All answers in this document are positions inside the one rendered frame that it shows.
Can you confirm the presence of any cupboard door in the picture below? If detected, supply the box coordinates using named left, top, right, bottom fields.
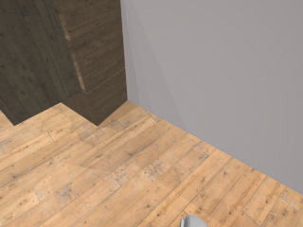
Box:
left=0, top=0, right=82, bottom=126

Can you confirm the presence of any right robot thigh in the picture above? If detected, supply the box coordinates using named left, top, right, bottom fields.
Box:
left=180, top=216, right=207, bottom=227

